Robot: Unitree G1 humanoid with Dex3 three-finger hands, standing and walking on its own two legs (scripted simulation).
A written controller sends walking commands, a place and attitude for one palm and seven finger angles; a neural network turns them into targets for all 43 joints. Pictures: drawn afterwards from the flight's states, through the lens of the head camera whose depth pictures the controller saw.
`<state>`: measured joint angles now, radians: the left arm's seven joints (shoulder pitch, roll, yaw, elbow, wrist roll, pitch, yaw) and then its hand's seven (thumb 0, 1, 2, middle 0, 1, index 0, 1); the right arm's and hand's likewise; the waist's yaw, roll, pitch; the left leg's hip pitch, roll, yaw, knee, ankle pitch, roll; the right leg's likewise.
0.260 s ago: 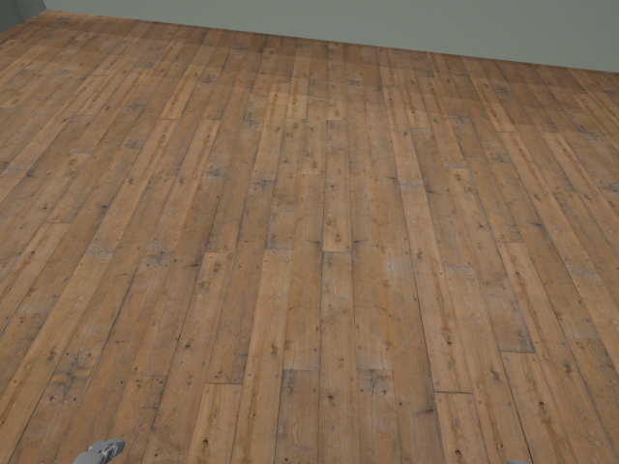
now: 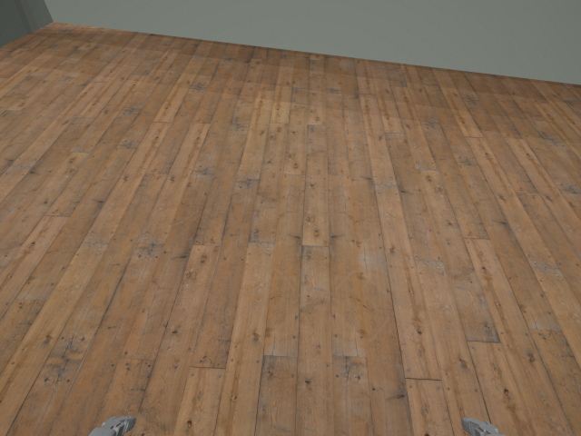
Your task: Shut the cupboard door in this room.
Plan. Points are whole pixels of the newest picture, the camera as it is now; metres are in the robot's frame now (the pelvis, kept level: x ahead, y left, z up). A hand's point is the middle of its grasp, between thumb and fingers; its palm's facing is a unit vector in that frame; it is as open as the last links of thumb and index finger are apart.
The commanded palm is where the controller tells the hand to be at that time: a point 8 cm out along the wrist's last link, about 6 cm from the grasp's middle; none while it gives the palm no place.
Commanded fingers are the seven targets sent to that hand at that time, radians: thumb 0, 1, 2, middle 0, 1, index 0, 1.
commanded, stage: stand and wait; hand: left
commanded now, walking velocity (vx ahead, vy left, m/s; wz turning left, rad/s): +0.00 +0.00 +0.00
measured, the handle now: out of the picture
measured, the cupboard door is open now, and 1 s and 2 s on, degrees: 98 98 98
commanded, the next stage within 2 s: turn or walk to find it in 0.64 s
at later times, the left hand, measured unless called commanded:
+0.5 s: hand out of the picture +0.04 +0.24 -0.15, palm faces -0.03 -0.94 -0.34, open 7.4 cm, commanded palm none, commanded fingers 0.00 0.90 0.90 -0.20 -0.30 -0.20 -0.30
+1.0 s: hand out of the picture +0.01 +0.21 -0.18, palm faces +0.07 -0.96 -0.25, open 7.4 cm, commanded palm none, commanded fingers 0.00 0.90 0.90 -0.20 -0.30 -0.20 -0.30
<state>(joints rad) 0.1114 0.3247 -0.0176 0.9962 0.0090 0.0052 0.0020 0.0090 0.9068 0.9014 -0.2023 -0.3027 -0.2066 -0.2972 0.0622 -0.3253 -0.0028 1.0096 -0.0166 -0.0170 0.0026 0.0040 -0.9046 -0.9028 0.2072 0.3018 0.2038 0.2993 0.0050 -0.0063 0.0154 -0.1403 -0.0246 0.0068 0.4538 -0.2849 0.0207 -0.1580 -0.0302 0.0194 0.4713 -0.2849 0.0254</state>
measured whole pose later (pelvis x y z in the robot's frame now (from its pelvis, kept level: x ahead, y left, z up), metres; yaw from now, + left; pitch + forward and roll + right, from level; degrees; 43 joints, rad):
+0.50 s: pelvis -0.03 -0.01 +0.01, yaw +0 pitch -3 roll +0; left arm 0.14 0.35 -0.01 1.08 0.01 0.00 0.00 0.01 0.91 0.90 -0.20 -0.30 -0.21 -0.30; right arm 0.13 -0.35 0.00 1.12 -0.01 -0.01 0.00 0.01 -0.91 -0.90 0.21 0.30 0.20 0.30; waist 0.00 0.00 0.04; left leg -0.13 0.00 0.00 0.39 -0.21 0.00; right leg -0.15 -0.01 0.01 0.40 -0.21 0.01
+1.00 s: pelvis -0.04 +0.00 -0.01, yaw +6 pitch -1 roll -1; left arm 0.18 0.25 0.00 0.97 0.02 0.04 0.02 0.01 0.91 0.90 -0.20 -0.30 -0.21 -0.30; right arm 0.20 -0.25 -0.02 1.02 -0.01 0.04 0.01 0.00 -0.91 -0.90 0.20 0.30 0.20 0.30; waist -0.02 0.00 0.06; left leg -0.33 -0.02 -0.04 0.63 -0.29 0.01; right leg -0.28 -0.05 -0.08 0.58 -0.29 0.02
